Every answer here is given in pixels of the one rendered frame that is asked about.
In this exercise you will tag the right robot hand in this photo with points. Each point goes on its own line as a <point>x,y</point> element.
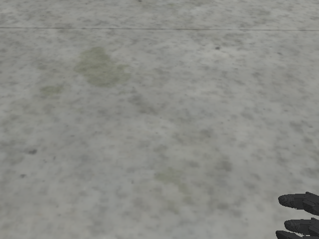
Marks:
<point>301,201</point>

